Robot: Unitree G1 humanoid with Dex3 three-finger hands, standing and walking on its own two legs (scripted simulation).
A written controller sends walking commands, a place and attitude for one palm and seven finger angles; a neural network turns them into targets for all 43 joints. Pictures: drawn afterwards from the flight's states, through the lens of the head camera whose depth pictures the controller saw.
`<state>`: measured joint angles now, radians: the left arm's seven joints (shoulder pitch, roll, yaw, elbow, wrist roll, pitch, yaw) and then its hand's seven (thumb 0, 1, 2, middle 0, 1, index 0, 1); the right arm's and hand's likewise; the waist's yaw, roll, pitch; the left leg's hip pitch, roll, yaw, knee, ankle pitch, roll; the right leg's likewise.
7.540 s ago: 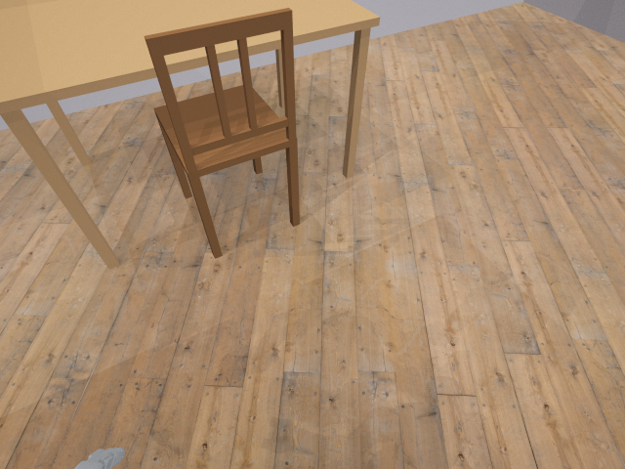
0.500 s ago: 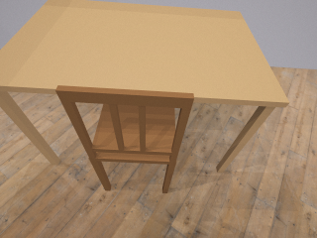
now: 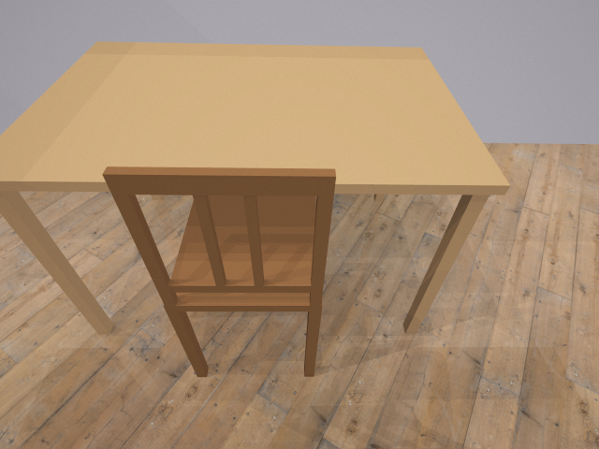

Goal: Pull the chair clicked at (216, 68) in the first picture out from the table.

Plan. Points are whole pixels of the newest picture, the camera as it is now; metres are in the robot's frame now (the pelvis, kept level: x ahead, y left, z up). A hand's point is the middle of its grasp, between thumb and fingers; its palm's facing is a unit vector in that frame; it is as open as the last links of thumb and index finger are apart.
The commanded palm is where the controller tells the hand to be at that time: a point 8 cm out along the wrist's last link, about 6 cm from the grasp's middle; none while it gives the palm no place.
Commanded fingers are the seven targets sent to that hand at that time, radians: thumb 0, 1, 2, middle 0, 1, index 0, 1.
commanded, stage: come to a stop and stand still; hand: left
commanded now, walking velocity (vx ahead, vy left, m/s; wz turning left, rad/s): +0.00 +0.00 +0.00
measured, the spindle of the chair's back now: (211, 243) +0.51 +0.20 -0.08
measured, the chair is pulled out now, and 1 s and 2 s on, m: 0.00 0.00 0.00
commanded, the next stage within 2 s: look again from close up in 0.02 s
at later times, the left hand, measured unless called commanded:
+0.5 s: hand out of the picture +0.00 +0.17 -0.17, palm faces +0.01 -0.99 -0.16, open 7.4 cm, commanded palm none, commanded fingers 0.00 0.90 0.90 -0.20 -0.30 -0.20 -0.30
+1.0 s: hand out of the picture +0.04 +0.19 -0.16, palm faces -0.01 -0.98 -0.20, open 7.4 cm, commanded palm none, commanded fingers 0.00 0.90 0.90 -0.20 -0.30 -0.20 -0.30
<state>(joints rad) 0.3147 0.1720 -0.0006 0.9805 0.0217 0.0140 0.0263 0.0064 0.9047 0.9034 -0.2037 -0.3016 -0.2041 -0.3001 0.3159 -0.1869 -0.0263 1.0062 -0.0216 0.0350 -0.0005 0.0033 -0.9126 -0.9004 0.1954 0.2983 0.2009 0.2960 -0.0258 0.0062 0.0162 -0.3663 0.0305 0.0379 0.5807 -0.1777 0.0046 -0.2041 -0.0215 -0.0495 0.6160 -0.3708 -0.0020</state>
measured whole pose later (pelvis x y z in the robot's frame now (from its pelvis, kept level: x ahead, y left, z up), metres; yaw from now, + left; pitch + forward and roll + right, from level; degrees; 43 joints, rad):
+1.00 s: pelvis +0.04 +0.01 +0.01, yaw -2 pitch -1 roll +0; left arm 0.32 0.18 -0.01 1.11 0.02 -0.02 0.03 0.00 0.91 0.90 -0.20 -0.30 -0.20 -0.30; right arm 0.22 -0.17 0.01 1.13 0.00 -0.02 -0.02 0.00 -0.92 -0.90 0.20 0.30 0.20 0.30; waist 0.01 -0.02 0.02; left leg -0.24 0.00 0.08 0.43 -0.17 0.02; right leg -0.08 -0.05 -0.01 0.42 -0.32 0.03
